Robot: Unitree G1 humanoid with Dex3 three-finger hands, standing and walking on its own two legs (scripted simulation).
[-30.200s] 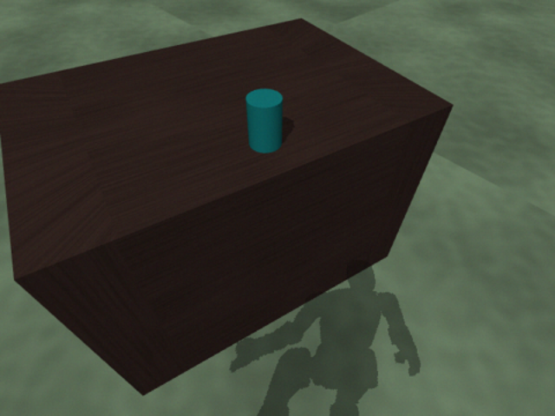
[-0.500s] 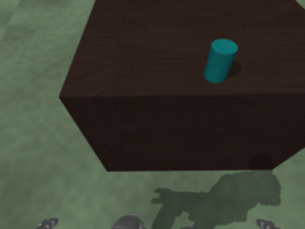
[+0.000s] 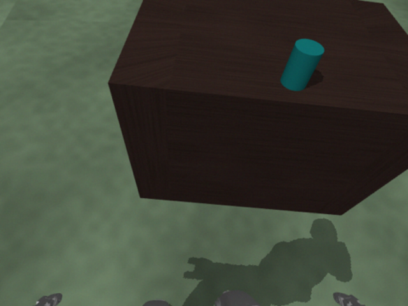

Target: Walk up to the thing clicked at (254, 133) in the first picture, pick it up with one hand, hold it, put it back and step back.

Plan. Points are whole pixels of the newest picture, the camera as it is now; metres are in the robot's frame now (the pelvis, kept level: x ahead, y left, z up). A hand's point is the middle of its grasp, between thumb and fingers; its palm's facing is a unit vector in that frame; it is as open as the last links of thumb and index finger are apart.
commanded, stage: step back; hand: right
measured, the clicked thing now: (300, 65) +0.75 -0.25 +0.04
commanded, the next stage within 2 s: none
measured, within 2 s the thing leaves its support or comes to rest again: neither
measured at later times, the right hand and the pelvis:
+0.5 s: hand out of the picture -0.10 -0.30 -0.17, palm faces -0.09 +0.91 -0.40, open 7.4 cm; pelvis -0.17 -0.03 -0.02, yaw +3 degrees
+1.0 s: hand out of the picture -0.21 -0.34 -0.15, palm faces -0.02 +0.92 -0.39, open 7.4 cm; pelvis -0.33 -0.07 -0.01, yaw -1 degrees
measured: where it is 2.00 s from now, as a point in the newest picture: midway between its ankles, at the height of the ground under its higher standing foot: outside the picture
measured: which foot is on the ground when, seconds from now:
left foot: down 0.00-0.20, up 0.22-0.48, down 0.50-0.86, up 0.88-1.00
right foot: up 0.00-0.14, down 0.16-0.52, up 0.54-0.82, down 0.84-1.00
